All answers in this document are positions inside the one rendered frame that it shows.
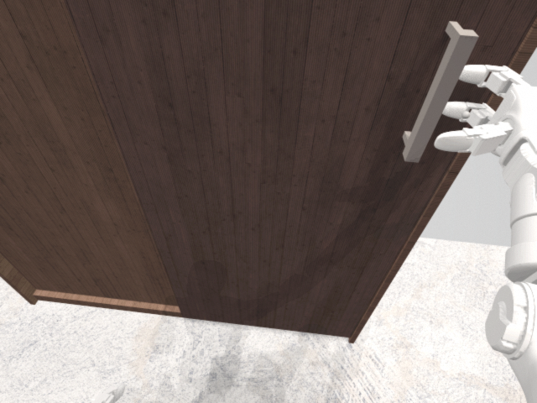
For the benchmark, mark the right robot upper arm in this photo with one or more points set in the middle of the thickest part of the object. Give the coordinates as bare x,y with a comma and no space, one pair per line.
511,328

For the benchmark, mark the robot right forearm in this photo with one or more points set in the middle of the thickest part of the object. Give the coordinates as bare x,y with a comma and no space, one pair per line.
519,164

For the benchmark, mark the left robot hand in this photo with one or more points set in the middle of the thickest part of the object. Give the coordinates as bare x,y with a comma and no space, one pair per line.
110,395

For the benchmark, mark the wardrobe door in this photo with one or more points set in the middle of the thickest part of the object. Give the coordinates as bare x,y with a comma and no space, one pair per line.
70,218
264,140

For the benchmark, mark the handle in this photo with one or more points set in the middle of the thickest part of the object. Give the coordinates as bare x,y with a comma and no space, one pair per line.
453,62

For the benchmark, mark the right robot hand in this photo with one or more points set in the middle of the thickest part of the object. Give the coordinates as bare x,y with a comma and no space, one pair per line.
517,112

